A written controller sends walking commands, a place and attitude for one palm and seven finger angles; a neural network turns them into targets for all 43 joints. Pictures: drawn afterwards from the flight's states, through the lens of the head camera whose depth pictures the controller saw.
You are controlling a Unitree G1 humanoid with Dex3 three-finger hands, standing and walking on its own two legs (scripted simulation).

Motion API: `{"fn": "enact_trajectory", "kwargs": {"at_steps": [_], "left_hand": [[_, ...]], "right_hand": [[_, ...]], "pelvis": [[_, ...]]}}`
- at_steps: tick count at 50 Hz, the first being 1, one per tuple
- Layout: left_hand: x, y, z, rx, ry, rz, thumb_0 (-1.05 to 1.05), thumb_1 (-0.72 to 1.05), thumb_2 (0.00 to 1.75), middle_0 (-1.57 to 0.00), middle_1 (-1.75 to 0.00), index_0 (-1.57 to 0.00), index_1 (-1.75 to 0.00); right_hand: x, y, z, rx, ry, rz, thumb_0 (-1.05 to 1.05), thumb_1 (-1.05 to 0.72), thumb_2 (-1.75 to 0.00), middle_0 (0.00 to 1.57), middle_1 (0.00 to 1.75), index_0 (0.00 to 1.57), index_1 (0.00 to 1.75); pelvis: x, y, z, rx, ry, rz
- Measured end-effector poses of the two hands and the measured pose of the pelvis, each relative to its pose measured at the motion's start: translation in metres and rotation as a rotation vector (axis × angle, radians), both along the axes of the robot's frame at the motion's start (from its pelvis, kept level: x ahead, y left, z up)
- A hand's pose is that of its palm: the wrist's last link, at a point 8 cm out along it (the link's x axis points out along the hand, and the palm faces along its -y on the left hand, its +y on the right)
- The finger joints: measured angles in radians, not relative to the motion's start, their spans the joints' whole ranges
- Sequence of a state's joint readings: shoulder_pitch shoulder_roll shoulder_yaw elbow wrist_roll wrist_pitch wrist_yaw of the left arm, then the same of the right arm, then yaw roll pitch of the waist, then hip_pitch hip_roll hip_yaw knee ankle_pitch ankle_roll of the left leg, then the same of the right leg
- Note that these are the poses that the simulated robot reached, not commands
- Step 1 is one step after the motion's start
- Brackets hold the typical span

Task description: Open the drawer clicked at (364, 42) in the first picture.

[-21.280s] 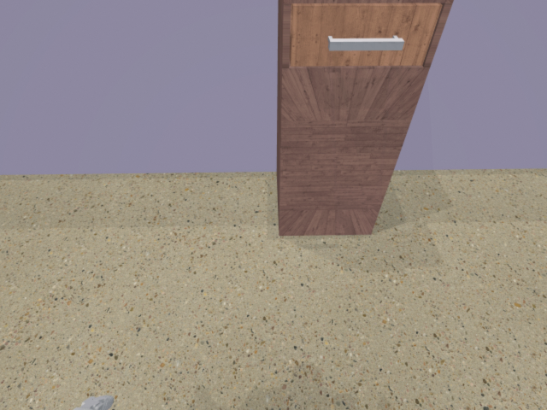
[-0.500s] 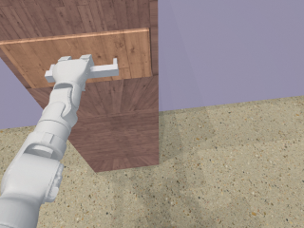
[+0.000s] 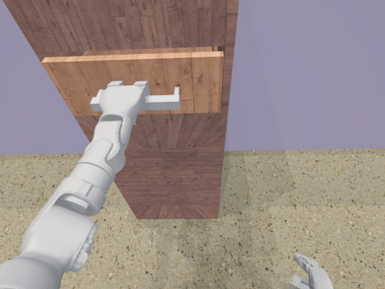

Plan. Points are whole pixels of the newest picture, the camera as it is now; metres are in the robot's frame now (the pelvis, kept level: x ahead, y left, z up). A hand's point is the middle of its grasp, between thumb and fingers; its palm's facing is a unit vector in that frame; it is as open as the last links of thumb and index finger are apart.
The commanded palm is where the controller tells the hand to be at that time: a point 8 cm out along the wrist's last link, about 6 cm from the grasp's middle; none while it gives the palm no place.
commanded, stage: pull the drawer open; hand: left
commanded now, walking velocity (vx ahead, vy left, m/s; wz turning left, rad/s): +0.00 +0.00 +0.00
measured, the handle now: (137, 97) +0.50 +0.15 +0.13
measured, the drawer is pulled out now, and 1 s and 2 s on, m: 0.03 0.09 0.15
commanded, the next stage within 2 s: none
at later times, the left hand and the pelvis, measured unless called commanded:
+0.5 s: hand (128, 131) +0.42 +0.16 +0.11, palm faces +0.06 -0.08 -1.00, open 5.5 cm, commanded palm +0.36 +0.16 +0.15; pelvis +0.00 +0.00 +0.00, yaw -3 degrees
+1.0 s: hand (125, 138) +0.39 +0.16 +0.11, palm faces -0.01 -0.03 -1.00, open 5.5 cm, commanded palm +0.38 +0.16 +0.15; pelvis -0.02 -0.01 +0.00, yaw +1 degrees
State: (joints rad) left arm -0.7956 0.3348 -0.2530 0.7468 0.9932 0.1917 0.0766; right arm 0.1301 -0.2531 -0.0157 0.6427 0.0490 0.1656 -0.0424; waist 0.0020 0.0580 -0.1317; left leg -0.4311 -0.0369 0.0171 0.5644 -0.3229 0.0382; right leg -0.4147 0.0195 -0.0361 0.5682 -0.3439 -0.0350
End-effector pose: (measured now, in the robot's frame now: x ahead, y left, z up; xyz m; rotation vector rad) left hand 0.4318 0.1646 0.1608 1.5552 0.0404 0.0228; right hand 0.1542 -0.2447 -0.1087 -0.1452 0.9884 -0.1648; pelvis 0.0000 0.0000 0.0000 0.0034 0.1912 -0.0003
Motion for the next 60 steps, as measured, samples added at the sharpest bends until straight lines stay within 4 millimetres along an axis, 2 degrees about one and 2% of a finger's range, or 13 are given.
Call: {"fn": "enact_trajectory", "kwargs": {"at_steps": [5, 15, 19, 21, 24, 27, 31, 36, 41, 44, 48, 60], "left_hand": [[0.0, 0.0, 0.001, -0.004, 0.017, 0.0, 0.01, 0.75, 0.8, -0.32, -1.33, -0.39, -1.35], [-0.004, 0.001, -0.001, -0.011, -0.004, -0.01, 0.01, 0.76, 0.81, -0.32, -1.35, -0.35, -1.35], [-0.014, 0.001, -0.002, -0.026, -0.031, -0.027, 0.02, 0.76, 0.81, -0.31, -1.36, -0.37, -1.35], [-0.022, 0.001, -0.002, -0.039, -0.044, -0.034, 0.03, 0.76, 0.8, -0.31, -1.36, -0.38, -1.35], [-0.034, 0.001, -0.003, -0.059, -0.065, -0.04, 0.03, 0.76, 0.79, -0.3, -1.36, -0.39, -1.35], [-0.048, 0.001, -0.004, -0.074, -0.082, -0.039, 0.04, 0.76, 0.79, -0.29, -1.36, -0.4, -1.35], [-0.063, 0.0, -0.004, -0.071, -0.093, -0.03, 0.04, 0.75, 0.79, -0.28, -1.36, -0.41, -1.35], [-0.062, -0.002, -0.004, -0.026, -0.076, -0.003, 0.02, 0.74, 0.82, -0.32, -1.35, -0.4, -1.35], [-0.058, -0.003, -0.002, -0.003, -0.029, 0.016, 0.01, 0.74, 0.84, -0.35, -1.35, -0.41, -1.35], [-0.057, -0.003, 0.0, -0.006, -0.01, 0.014, 0.01, 0.73, 0.84, -0.36, -1.35, -0.41, -1.35], [-0.057, -0.002, 0.001, -0.017, 0.0, 0.0, 0.01, 0.73, 0.82, -0.37, -1.35, -0.41, -1.35], [-0.061, 0.001, -0.001, -0.028, -0.028, -0.036, 0.0, 0.74, 0.82, -0.36, -1.37, -0.4, -1.35]], "right_hand": [[-0.019, 0.001, -0.004, 0.003, 0.03, -0.01, 0.01, -0.9, -0.9, 0.2, 0.3, 0.2, 0.3], [-0.102, -0.016, -0.021, 0.01, 0.192, -0.108, 0.01, -0.9, -0.9, 0.2, 0.3, 0.2, 0.3], [-0.119, -0.022, -0.021, 0.019, 0.225, -0.145, 0.01, -0.9, -0.9, 0.2, 0.3, 0.2, 0.3], [-0.119, -0.023, -0.02, 0.025, 0.223, -0.154, 0.01, -0.9, -0.9, 0.2, 0.3, 0.2, 0.3], [-0.106, -0.024, -0.017, 0.033, 0.193, -0.15, 0.01, -0.9, -0.9, 0.2, 0.3, 0.2, 0.3], [-0.08, -0.022, -0.013, 0.042, 0.137, -0.125, 0.01, -0.9, -0.9, 0.2, 0.3, 0.2, 0.3], [-0.034, -0.013, -0.004, 0.05, 0.039, -0.062, 0.01, -0.9, -0.9, 0.2, 0.3, 0.19, 0.3], [0.018, 0.003, 0.006, 0.04, -0.051, 0.039, 0.01, -0.9, -0.9, 0.2, 0.3, 0.2, 0.3], [0.043, 0.02, 0.016, 0.054, -0.12, 0.088, 0.01, -0.9, -0.9, 0.2, 0.3, 0.2, 0.3], [0.043, 0.025, 0.016, 0.06, -0.128, 0.1, 0.01, -0.9, -0.9, 0.2, 0.3, 0.2, 0.3], [0.026, 0.024, 0.011, 0.054, -0.096, 0.098, 0.01, -0.9, -0.9, 0.2, 0.3, 0.2, 0.3], [-0.069, -0.014, -0.015, 0.023, 0.08, -0.035, 0.01, -0.9, -0.9, 0.2, 0.3, 0.2, 0.3]], "pelvis": [[-0.006, -0.004, -0.001, 0.002, -0.005, 0.003], [-0.012, -0.006, -0.001, 0.003, -0.002, -0.024], [-0.008, -0.006, 0.0, 0.003, -0.01, -0.04], [-0.005, -0.005, 0.001, 0.003, -0.018, -0.044], [-0.002, -0.004, 0.003, 0.001, -0.029, -0.046], [0.001, -0.003, 0.003, 0.001, -0.041, -0.044], [0.002, -0.001, 0.003, 0.0, -0.053, -0.032], [-0.004, -0.002, 0.002, 0.003, -0.062, 0.0], [-0.007, -0.005, 0.002, 0.007, -0.064, 0.015], [-0.009, -0.007, 0.001, 0.01, -0.069, 0.018], [-0.013, -0.011, 0.0, 0.011, -0.076, 0.019], [-0.025, -0.013, 0.0, 0.011, -0.069, -0.015]]}}
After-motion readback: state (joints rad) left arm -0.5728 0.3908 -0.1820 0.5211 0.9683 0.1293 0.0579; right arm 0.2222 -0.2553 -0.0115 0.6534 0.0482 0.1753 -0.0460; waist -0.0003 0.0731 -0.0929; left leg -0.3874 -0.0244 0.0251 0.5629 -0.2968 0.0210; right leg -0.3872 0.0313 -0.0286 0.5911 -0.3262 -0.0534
